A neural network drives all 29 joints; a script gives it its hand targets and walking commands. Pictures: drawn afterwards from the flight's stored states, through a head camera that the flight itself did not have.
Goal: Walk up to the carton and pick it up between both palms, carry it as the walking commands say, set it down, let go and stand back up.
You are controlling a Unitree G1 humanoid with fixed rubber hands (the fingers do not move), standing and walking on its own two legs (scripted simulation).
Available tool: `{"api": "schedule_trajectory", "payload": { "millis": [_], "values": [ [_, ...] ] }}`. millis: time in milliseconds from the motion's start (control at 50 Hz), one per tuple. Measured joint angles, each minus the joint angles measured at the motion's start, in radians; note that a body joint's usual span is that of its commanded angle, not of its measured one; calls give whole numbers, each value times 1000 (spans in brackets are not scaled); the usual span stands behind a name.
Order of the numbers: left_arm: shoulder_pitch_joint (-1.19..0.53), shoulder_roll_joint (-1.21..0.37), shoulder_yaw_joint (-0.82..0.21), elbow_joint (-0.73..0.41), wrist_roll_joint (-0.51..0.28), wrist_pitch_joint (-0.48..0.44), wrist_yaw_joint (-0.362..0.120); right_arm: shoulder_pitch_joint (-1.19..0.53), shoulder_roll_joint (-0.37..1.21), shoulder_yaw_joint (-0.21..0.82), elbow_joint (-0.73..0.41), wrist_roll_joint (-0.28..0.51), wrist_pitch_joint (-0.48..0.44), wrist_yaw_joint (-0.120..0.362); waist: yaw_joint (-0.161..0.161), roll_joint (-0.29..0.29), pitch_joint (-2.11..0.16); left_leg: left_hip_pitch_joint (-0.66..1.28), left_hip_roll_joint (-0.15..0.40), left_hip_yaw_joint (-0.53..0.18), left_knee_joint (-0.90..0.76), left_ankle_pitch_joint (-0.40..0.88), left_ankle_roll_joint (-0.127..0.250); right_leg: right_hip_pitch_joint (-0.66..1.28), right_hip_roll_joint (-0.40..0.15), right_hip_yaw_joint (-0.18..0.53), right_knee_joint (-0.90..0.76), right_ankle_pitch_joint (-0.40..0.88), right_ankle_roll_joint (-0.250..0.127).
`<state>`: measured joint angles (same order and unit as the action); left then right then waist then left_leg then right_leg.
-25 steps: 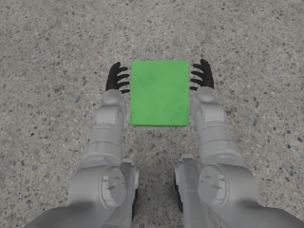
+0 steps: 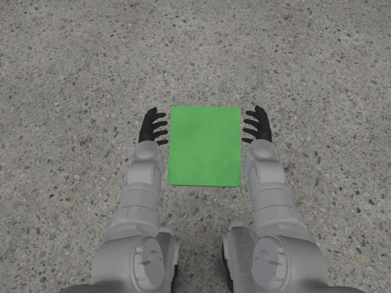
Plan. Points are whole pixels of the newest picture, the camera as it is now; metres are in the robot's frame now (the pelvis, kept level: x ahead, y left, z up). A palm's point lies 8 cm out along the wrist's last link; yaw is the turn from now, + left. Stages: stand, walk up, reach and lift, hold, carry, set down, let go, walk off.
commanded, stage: reach and lift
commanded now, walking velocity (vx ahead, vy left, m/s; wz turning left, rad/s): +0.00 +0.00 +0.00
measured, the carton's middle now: (204, 150) +0.43 -0.01 -0.12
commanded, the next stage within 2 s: none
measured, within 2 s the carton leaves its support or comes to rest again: neither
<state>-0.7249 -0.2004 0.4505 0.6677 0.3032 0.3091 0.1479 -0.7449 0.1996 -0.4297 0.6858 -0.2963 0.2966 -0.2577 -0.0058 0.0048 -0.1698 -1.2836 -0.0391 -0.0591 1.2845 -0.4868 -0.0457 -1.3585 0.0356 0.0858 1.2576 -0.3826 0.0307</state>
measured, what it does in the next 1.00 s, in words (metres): rises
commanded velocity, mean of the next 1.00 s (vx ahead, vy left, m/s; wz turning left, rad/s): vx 0.00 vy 0.00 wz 0.00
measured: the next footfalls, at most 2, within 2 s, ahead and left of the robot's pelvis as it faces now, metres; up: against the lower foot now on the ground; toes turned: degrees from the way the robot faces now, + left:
none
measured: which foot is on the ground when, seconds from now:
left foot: down 0.00-1.00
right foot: down 0.00-1.00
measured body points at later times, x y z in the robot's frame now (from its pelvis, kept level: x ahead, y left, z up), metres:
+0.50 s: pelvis +0.02 +0.00 +0.07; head +0.13 -0.01 +0.50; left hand +0.40 +0.12 +0.04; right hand +0.40 -0.13 +0.04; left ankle +0.06 +0.14 -0.60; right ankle +0.10 -0.13 -0.60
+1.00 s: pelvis +0.03 +0.01 +0.12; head +0.08 +0.00 +0.56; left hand +0.39 +0.12 +0.11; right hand +0.38 -0.12 +0.11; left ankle +0.06 +0.14 -0.60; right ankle +0.10 -0.13 -0.60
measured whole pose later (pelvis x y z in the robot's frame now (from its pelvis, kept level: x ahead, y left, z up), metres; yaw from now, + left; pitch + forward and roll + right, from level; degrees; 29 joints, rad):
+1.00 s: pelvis +0.03 +0.01 +0.12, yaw +1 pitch +7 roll +0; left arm -0.51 -0.24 0.38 0.59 0.33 0.40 0.12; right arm -0.50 0.24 -0.38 0.56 -0.35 0.41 -0.14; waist -0.01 0.01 -0.02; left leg -0.49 -0.02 -0.09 0.64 -0.28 -0.03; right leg -0.54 0.01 0.06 0.61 -0.19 0.03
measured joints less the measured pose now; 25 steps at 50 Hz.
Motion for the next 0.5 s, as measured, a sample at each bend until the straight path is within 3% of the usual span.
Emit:
{"api": "schedule_trajectory", "payload": {
  "millis": [500],
  "values": [
    [160, -44, -46, -61, 11, -2, -2, 166, 30, 32, -68, -20, 10, 43, 2, 4, 62, 383, 9, -15, -313, 90, 10, 394, -12, -10, -312, 77, -5]
  ]
}}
